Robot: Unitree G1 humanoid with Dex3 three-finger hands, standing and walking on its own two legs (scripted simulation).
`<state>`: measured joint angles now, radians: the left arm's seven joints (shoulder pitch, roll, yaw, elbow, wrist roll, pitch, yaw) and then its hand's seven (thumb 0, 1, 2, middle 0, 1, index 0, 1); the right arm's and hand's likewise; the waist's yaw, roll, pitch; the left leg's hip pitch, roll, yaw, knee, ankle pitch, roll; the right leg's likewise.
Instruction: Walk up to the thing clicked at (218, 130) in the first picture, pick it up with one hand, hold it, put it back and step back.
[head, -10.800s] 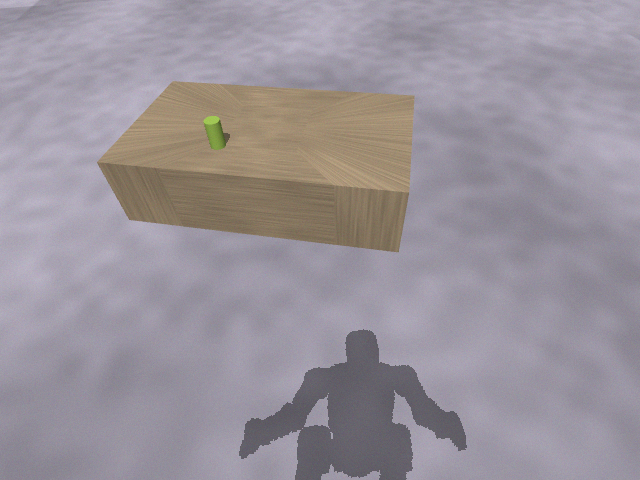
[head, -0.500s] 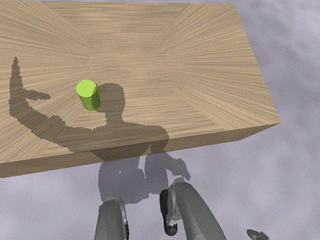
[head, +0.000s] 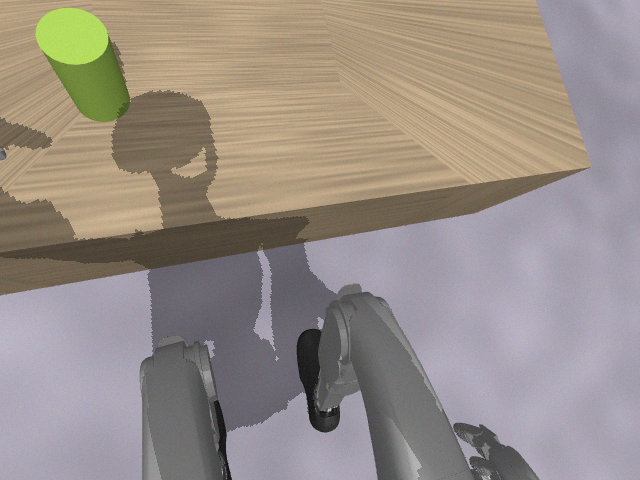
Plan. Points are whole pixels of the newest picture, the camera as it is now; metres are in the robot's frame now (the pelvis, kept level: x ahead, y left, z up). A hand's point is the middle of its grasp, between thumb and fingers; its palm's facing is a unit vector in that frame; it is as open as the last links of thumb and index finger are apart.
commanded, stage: close in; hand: left
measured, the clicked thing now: (89, 71) +0.61 +0.17 -0.10
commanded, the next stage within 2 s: close in 0.86 s
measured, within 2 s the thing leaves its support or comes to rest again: neither
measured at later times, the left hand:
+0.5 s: hand (57, 103) +0.57 +0.20 -0.09, palm faces +0.05 -1.00 -0.04, open 17.2 cm
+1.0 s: hand (95, 108) +0.56 +0.17 -0.10, palm faces +0.02 -1.00 -0.04, open 17.2 cm
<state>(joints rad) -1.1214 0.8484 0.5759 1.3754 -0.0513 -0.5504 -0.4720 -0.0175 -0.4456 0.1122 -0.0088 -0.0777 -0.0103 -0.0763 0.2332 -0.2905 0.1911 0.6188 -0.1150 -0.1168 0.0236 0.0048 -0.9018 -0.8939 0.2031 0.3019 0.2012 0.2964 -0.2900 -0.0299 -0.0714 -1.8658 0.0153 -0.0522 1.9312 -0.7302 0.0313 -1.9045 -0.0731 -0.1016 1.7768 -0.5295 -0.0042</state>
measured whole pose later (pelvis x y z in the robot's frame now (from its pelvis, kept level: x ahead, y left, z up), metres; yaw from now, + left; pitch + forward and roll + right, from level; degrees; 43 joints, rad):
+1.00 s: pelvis -0.02 +0.00 -0.08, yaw +1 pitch +38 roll -7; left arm -1.18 0.57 0.33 1.22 0.04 -0.48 -0.11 -0.02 -0.54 0.08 -0.09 -0.12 -0.10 -0.11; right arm 0.24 -0.29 0.13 0.62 -0.11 0.01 0.08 0.00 -0.93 -0.90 0.20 0.30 0.20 0.30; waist -0.27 0.02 -0.07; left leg -2.12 -0.02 -0.06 2.18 -0.73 0.04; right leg -2.15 -0.12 -0.09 2.02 -0.53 -0.01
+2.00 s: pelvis -0.02 +0.00 -0.09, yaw +1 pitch +39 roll -8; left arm -1.29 0.61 0.33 1.26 0.07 -0.47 -0.07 -0.06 -0.34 0.89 -0.77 -1.00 -0.85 -1.05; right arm 0.26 -0.29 0.13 0.58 -0.10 0.05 0.10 0.00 -0.91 -0.89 0.20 0.30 0.20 0.30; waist -0.30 0.03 -0.06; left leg -2.16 -0.02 -0.05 2.21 -0.73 0.05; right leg -2.19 -0.12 -0.08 2.04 -0.54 0.00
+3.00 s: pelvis +0.00 +0.00 +0.00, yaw +2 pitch +38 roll -4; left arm -1.21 0.54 0.33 1.21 -0.01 -0.36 -0.13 -0.08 -0.53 1.10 -0.76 -1.18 -0.84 -1.25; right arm 0.28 -0.28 0.09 0.60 -0.03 0.00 0.02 0.00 -0.91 -0.90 0.20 0.30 0.20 0.30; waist -0.24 0.04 -0.13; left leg -1.86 -0.01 -0.02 1.90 -0.71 0.03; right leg -1.92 -0.09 -0.06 1.78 -0.53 -0.01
